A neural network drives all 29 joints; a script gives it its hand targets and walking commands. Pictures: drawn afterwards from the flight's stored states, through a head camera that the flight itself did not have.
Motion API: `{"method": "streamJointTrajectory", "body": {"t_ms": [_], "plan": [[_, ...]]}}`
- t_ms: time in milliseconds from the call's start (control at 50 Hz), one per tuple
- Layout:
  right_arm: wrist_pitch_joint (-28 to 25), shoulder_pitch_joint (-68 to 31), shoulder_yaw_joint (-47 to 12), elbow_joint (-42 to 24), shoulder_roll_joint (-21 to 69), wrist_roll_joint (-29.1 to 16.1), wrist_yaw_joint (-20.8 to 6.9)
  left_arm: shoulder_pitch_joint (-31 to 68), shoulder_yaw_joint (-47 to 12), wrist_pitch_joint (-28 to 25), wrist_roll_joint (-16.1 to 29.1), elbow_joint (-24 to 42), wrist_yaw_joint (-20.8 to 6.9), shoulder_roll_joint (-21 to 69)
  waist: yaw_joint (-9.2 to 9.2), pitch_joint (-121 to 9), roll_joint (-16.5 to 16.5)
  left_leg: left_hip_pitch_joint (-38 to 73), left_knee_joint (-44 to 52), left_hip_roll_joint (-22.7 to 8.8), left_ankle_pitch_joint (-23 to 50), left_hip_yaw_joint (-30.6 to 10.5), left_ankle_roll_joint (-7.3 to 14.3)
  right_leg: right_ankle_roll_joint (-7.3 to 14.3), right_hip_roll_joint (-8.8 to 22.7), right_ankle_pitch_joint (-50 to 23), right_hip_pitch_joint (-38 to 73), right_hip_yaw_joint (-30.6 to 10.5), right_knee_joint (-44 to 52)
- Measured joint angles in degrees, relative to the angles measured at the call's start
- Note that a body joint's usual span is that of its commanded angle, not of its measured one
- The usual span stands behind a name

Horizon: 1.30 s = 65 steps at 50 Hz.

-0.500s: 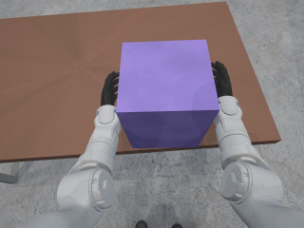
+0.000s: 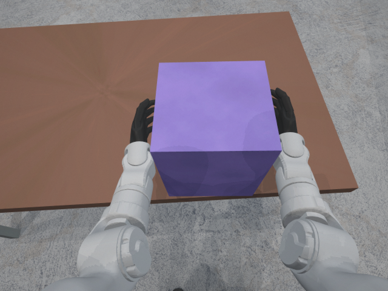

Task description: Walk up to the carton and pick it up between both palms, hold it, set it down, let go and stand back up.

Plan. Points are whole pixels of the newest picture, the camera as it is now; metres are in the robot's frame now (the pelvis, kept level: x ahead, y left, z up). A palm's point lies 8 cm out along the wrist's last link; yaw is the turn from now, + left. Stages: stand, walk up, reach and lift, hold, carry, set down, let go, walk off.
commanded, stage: reach and lift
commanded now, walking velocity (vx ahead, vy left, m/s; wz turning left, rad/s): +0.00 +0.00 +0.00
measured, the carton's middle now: (210, 136) +0.44 -0.03 -0.01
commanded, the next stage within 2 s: none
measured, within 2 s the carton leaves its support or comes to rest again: leaves its support in 0.28 s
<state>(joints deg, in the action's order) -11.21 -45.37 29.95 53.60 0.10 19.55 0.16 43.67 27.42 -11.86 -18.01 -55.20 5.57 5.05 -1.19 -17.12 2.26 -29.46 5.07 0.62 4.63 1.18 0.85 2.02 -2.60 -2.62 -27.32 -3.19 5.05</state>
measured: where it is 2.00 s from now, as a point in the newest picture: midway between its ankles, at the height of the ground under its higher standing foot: outside the picture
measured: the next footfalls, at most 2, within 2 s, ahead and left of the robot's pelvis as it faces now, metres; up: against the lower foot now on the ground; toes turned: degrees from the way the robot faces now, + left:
none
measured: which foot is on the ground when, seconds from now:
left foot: down 0.00-1.00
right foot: down 0.00-1.00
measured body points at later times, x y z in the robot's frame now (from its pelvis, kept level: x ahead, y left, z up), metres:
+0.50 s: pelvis +0.00 -0.01 +0.01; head +0.07 -0.02 +0.45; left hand +0.43 +0.14 +0.07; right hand +0.45 -0.17 +0.08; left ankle -0.03 +0.11 -0.74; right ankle -0.05 -0.10 -0.74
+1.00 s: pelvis -0.03 -0.01 +0.01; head -0.01 -0.02 +0.46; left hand +0.38 +0.14 +0.11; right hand +0.40 -0.16 +0.12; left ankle -0.03 +0.11 -0.74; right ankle -0.05 -0.10 -0.74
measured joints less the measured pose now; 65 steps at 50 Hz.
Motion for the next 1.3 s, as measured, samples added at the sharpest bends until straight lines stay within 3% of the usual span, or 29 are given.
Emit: {"method": "streamJointTrajectory", "body": {"t_ms": [180,360,460,640,760,900,1100,1180,1300], "plan": [[2.12,0.26,-4.82,-0.37,-1.50,-5.00,1.24,-0.19,-4.31,2.10,4.59,0.23,1.16,-1.17,0.33,0.08,0.54,0.13,-0.10,0.03,0.00,-0.11,0.00,-0.08,0.02,0.14,0.03,0.12,-0.37],[7.29,0.81,-11.57,-0.55,-3.44,-11.69,3.02,-2.45,-10.04,9.22,10.16,4.26,2.80,-2.19,0.25,0.01,1.25,2.01,-2.45,0.16,-1.42,-1.88,-0.31,0.05,0.04,2.81,1.99,1.95,-3.78],[10.54,-0.24,-12.94,-1.34,-3.63,-12.29,3.49,-2.83,-10.30,12.62,10.78,6.64,2.88,-2.38,-0.66,1.09,1.14,5.08,-4.66,0.26,-2.95,-3.13,-0.51,0.11,0.05,4.40,5.67,3.21,-5.50],[16.86,-3.14,-10.55,-2.26,-2.35,-10.02,3.49,-0.97,-5.32,21.56,5.52,11.60,-0.17,-1.54,-2.45,3.88,-0.53,14.06,-3.61,0.03,-3.37,-3.21,-0.79,0.54,-0.17,4.47,14.92,3.13,-3.79],[19.24,-2.23,-9.51,-4.63,-1.21,-7.66,3.45,-0.28,-0.41,24.95,0.81,14.60,-3.15,0.48,-1.52,6.92,-0.49,19.61,0.37,-0.27,-1.30,-1.91,-0.61,0.63,-0.36,1.96,20.07,1.73,0.18],[20.35,1.22,-9.74,-8.54,0.41,-7.05,3.22,-3.24,0.02,26.47,0.45,18.66,-4.52,1.84,-0.69,9.10,-0.35,19.90,0.11,-0.43,-0.42,-1.76,-0.53,0.65,-0.51,0.97,20.38,1.66,0.02],[23.66,0.62,-11.31,-10.64,0.19,-9.19,3.29,-4.32,-3.90,30.58,2.25,22.61,-3.48,0.50,-1.58,7.00,-0.96,20.09,-0.05,-0.26,0.49,-3.07,-0.61,0.64,-0.40,0.95,20.62,3.02,-0.86],[25.97,0.40,-12.82,-11.71,-0.33,-11.36,4.03,-3.86,-4.67,33.68,1.74,24.49,-3.84,0.09,-1.80,8.57,-1.31,21.86,-0.69,-0.15,0.09,-2.75,-0.46,0.51,-0.29,1.28,22.27,2.73,-1.53],[28.57,3.21,-18.89,-16.19,-1.51,-16.84,6.20,-6.59,-6.03,38.87,2.33,32.31,-4.12,0.63,-1.24,10.63,-1.50,24.54,0.05,-0.21,0.19,-1.48,-0.20,0.24,-0.30,1.55,23.86,1.48,-2.31]]}}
